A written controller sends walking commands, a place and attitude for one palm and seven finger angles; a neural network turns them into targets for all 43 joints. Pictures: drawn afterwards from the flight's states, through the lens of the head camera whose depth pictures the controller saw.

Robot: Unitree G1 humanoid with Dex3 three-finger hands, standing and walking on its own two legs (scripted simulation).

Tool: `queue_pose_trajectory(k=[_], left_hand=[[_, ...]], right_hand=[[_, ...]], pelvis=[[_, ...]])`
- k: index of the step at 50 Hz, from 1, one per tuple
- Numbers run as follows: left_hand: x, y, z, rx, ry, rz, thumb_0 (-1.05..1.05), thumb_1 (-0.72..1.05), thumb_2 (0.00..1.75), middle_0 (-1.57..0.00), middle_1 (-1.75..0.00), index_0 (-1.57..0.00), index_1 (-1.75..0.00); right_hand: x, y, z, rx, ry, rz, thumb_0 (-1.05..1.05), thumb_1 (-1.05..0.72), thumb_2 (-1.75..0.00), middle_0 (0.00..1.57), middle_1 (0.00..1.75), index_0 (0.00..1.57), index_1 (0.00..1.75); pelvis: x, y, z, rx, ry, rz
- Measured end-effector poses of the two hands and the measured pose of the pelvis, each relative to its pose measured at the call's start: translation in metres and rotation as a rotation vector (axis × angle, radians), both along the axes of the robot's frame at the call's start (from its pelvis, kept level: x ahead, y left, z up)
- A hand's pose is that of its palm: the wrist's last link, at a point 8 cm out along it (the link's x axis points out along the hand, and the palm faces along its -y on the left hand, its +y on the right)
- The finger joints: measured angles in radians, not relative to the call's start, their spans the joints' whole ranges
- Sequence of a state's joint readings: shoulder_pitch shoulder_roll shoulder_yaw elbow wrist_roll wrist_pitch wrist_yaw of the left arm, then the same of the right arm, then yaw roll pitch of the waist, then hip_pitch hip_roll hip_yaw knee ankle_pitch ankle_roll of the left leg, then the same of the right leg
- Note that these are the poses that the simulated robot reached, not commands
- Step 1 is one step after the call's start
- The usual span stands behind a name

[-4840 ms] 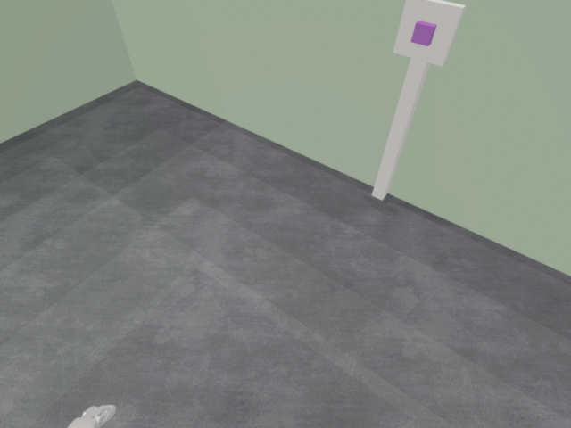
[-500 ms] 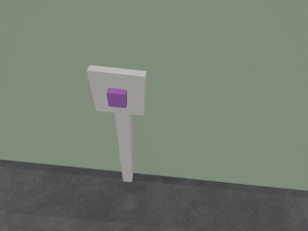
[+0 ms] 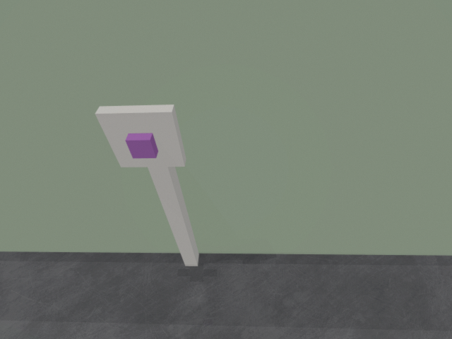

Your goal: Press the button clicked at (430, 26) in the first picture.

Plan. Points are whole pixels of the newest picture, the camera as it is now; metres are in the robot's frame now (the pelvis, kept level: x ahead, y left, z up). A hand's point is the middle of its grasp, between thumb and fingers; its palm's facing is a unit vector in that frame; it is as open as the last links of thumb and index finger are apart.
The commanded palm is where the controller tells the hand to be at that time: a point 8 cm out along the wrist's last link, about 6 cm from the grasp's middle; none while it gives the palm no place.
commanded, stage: come to a stop and stand still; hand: left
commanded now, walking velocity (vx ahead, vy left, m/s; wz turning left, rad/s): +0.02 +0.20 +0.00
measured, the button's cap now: (142, 145) +0.54 +0.25 +0.03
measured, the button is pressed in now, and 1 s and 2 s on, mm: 0 0 0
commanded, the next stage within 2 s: look again from close up in 1.40 s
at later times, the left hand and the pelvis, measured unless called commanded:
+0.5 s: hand out of the picture -0.06 +0.25 -0.19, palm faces +0.11 -0.98 -0.19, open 7.4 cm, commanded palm none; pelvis -0.03 +0.07 +0.00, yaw +2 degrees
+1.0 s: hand out of the picture -0.01 +0.25 -0.18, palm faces +0.04 -0.98 -0.19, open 7.4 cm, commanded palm none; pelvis +0.00 +0.08 +0.00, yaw +0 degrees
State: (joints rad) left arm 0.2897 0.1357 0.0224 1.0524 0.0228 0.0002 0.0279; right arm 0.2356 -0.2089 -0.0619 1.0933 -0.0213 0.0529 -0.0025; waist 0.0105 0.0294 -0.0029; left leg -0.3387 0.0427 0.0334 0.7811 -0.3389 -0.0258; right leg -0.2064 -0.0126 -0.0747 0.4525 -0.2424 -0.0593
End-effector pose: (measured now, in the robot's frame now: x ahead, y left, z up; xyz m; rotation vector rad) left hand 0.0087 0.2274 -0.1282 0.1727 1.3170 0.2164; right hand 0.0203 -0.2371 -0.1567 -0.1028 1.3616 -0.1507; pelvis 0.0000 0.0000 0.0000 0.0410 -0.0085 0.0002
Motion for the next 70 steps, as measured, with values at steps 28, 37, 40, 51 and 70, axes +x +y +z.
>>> queue_pose_trajectory(k=[28, 37, 40, 51, 70], left_hand=[[-0.069, 0.075, -0.028, -0.077, 0.107, 0.062, 0.01, 0.91, 0.90, -0.20, -0.30, -0.19, -0.29], [-0.051, 0.076, -0.025, -0.080, 0.120, 0.020, 0.01, 0.91, 0.90, -0.20, -0.30, -0.19, -0.29], [-0.044, 0.075, -0.023, -0.076, 0.123, 0.012, 0.01, 0.91, 0.90, -0.20, -0.30, -0.19, -0.29], [-0.021, 0.066, -0.021, -0.064, 0.101, 0.000, 0.01, 0.91, 0.90, -0.20, -0.30, -0.19, -0.29], [-0.013, 0.052, -0.019, -0.053, 0.071, 0.005, 0.01, 0.91, 0.90, -0.20, -0.30, -0.20, -0.29]], right_hand=[[-0.016, 0.086, 0.018, -0.070, -0.036, 0.073, 0.01, -0.94, -0.90, 0.20, 0.30, 0.20, 0.30], [-0.039, 0.102, 0.013, -0.036, 0.034, 0.028, 0.01, -0.92, -0.90, 0.20, 0.30, 0.20, 0.30], [-0.046, 0.106, 0.011, -0.021, 0.060, 0.015, 0.01, -0.92, -0.90, 0.20, 0.30, 0.20, 0.30], [-0.051, 0.105, 0.006, 0.002, 0.098, -0.013, 0.01, -0.91, -0.90, 0.20, 0.30, 0.20, 0.30], [-0.022, 0.067, 0.009, -0.042, 0.039, 0.015, 0.00, -0.91, -0.90, 0.20, 0.30, 0.20, 0.30]], pelvis=[[-0.028, 0.077, -0.003, -0.037, -0.013, 0.023], [-0.019, 0.084, -0.001, -0.039, -0.007, 0.014], [-0.015, 0.084, -0.001, -0.040, -0.005, 0.011], [-0.003, 0.075, -0.002, -0.042, -0.006, 0.007], [-0.001, 0.055, -0.001, -0.045, -0.011, 0.013]])
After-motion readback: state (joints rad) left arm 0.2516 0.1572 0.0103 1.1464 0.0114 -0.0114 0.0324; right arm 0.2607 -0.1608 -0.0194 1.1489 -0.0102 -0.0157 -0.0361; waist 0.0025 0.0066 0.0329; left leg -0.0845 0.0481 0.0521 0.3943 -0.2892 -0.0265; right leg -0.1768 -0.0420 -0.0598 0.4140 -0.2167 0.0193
